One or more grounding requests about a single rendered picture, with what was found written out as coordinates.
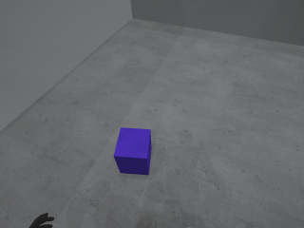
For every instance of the carton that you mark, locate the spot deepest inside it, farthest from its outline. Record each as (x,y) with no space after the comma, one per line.
(133,151)

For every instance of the robot left hand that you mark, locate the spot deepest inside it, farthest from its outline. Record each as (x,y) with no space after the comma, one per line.
(40,220)

